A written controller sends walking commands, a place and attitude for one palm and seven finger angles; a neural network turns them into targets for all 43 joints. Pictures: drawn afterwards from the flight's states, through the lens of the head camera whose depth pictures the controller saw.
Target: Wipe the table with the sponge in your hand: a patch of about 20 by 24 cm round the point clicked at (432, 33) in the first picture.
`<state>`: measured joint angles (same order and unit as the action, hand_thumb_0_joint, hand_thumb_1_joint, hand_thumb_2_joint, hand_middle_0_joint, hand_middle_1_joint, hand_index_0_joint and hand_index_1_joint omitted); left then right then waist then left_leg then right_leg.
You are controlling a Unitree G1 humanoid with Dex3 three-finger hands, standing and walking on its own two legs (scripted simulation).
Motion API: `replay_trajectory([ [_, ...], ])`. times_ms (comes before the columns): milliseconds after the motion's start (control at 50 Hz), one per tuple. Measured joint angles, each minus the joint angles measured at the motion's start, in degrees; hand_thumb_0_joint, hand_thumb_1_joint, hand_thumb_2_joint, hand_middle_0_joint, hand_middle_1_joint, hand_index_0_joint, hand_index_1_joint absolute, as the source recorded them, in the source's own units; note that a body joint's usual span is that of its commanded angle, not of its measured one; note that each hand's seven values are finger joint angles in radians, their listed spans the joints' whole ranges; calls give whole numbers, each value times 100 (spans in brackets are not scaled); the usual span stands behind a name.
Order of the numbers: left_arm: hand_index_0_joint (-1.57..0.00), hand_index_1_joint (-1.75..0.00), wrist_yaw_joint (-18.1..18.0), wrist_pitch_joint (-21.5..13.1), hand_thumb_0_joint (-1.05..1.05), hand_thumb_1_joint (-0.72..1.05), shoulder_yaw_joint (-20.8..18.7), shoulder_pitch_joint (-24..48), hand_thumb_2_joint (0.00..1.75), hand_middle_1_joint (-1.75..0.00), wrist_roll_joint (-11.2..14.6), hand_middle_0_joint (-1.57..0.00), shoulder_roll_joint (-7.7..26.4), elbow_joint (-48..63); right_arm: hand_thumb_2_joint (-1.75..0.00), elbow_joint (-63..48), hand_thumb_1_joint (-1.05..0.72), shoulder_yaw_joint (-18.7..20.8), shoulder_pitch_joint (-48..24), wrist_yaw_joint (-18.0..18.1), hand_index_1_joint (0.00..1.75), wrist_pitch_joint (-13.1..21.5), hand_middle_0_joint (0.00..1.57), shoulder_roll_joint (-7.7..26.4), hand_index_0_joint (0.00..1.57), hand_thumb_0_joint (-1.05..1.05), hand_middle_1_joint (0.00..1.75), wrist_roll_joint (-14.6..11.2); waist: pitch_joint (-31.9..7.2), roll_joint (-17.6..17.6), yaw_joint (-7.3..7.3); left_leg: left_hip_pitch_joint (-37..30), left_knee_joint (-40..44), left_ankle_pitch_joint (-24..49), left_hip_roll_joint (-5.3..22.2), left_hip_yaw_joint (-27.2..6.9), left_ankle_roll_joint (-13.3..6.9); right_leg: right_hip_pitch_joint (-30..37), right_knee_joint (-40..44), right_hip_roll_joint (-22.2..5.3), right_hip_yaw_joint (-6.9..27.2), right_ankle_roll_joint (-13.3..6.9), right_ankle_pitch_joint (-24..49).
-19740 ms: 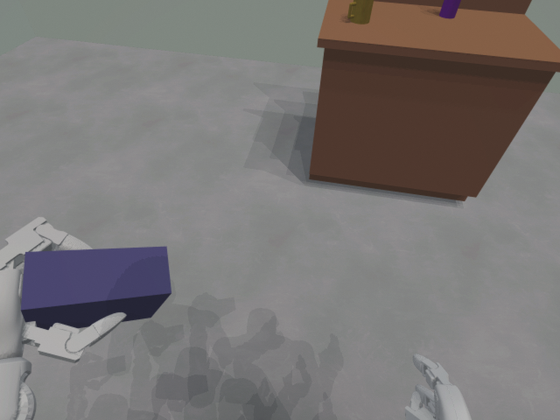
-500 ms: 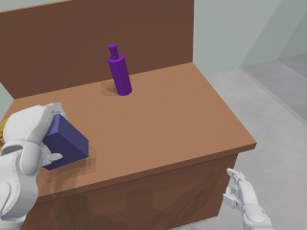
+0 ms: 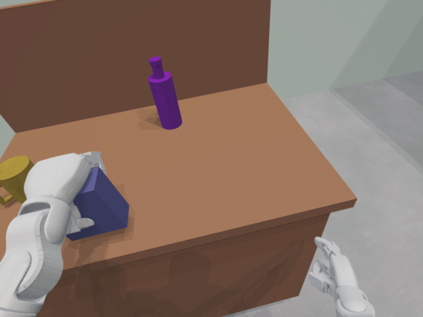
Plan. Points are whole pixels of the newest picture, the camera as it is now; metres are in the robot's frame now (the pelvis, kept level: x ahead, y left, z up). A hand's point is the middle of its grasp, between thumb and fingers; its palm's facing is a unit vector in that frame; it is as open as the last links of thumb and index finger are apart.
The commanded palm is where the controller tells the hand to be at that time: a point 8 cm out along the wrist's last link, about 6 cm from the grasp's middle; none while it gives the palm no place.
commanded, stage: move the sponge above the wiping area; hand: left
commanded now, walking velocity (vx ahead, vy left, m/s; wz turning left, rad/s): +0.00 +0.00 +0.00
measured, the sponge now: (90, 211) +0.24 +0.28 +0.10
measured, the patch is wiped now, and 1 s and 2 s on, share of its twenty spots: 0.00 0.00 0.00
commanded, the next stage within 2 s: none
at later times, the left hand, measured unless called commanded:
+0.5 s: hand (81, 194) +0.25 +0.29 +0.14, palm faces +0.04 -0.06 -1.00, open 9.7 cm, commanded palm +0.22 +0.29 +0.22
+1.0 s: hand (80, 189) +0.27 +0.30 +0.13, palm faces +0.06 -0.06 -1.00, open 9.7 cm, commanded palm +0.24 +0.29 +0.20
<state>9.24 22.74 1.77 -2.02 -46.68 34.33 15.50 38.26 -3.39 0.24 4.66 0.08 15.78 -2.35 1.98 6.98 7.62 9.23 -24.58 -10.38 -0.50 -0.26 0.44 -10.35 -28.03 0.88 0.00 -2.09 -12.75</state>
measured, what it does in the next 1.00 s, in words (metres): stands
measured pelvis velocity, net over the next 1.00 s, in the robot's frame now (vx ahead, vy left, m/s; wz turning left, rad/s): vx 0.01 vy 0.00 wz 0.01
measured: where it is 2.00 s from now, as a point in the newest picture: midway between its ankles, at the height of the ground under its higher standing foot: outside the picture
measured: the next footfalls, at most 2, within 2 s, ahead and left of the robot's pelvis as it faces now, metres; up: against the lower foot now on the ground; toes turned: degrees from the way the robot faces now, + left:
none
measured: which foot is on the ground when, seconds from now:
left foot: down 0.00-1.00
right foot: down 0.00-1.00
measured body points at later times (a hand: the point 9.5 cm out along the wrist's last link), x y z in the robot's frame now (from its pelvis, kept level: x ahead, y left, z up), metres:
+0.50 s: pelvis +0.01 +0.01 +0.00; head +0.00 -0.04 +0.45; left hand +0.25 +0.29 +0.19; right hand +0.26 -0.18 -0.08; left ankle +0.04 +0.13 -0.74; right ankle +0.03 -0.10 -0.74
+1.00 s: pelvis +0.01 +0.00 +0.00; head +0.01 -0.04 +0.45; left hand +0.26 +0.30 +0.19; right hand +0.26 -0.19 -0.08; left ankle +0.04 +0.13 -0.74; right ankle +0.03 -0.10 -0.74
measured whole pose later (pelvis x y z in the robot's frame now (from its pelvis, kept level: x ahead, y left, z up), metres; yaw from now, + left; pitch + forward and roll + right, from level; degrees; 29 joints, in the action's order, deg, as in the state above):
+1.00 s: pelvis +0.01 +0.00 +0.00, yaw +0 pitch -4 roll +0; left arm 4.7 18.8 1.5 0.6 -49.3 32.6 7.7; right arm 39.7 -2.8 1.4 4.5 -0.3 15.1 -2.2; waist 2.1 5.7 7.8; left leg 8.2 -23.0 -10.6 -0.4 -0.7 0.2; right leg -8.3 -24.6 1.1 -0.2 -1.8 -12.1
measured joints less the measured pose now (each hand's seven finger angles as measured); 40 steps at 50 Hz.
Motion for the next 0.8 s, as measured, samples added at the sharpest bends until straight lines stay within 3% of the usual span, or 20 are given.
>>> replay_trajectory([
  [120,-77,-136,-253,-253,1,-45,-70,55,104,-135,-22,-79,49,9,-90,72,-91,27,43,-29,30,21,20,-57,20,2,30,40,10,-44,73,-78,45,-18,14,-1,-3,104,103,15,4,-1,15],
  [200,-77,-136,-371,-77,1,-45,-271,118,104,-135,11,-79,48,-80,-90,113,-91,15,16,-85,30,-39,20,-84,20,2,30,9,-38,-52,75,-88,73,-23,21,7,-4,123,160,22,14,8,30],
  [320,-77,-137,-197,264,1,-45,-194,52,104,-135,7,-79,-139,-65,-90,29,-91,18,40,-99,31,-66,20,-15,21,1,30,-41,-41,-25,17,-52,94,-6,-22,-13,-38,99,179,-20,-4,43,34],
  [440,-77,-137,-95,-24,1,-45,169,-13,104,-135,-173,-79,-126,-160,-90,33,-91,7,39,-38,31,-46,20,-20,21,1,30,19,7,-65,13,-48,79,-15,-39,-18,-54,97,159,-37,-7,51,17],
  [540,-77,-136,-304,-293,1,-45,17,158,104,-135,-165,-79,-17,-384,-90,95,-91,7,59,-22,30,-19,20,-92,21,1,30,32,31,-118,39,-106,116,-12,-7,-30,-36,180,253,-3,-16,33,52],
  [680,-77,-137,-364,-25,1,-45,-136,335,104,-135,-154,-79,-173,-554,-90,142,-91,21,27,-86,30,-53,20,-76,20,2,30,-13,-30,-60,11,-97,181,19,-17,-34,-41,174,325,-13,-15,46,87],
  [800,-77,-137,-143,13,1,-45,71,125,104,-135,-202,-79,-238,-517,-90,57,-91,8,36,-83,31,-92,20,-26,21,1,30,-4,-29,-32,-46,-58,165,9,-42,-19,-62,112,259,-37,1,62,49],
])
